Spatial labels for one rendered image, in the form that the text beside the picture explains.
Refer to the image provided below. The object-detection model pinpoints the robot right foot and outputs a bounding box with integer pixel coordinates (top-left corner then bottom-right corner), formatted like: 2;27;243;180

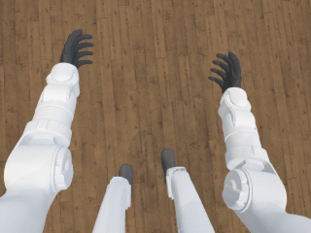
160;149;176;185

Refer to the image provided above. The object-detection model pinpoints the robot left forearm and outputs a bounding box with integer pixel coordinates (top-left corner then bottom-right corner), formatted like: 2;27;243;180
4;62;80;189

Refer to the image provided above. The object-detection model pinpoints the robot right forearm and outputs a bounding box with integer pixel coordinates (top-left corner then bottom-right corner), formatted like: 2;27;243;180
218;87;287;208

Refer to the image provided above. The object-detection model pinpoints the robot left hand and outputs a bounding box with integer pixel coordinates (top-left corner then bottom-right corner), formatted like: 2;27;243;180
59;28;94;69

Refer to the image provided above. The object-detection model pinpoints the robot foot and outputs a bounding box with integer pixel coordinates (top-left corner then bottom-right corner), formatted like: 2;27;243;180
160;149;176;185
119;164;133;200

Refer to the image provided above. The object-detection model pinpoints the robot left upper arm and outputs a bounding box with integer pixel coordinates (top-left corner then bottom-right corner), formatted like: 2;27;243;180
0;145;74;233

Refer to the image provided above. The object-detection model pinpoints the robot right hand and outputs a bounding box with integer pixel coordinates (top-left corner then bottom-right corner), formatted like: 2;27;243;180
208;51;242;94

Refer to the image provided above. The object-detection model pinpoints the robot right upper arm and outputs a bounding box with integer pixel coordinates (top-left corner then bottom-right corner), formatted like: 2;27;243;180
222;167;311;233

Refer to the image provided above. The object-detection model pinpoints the robot left foot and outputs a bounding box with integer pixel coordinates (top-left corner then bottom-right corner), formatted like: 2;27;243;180
119;164;133;200

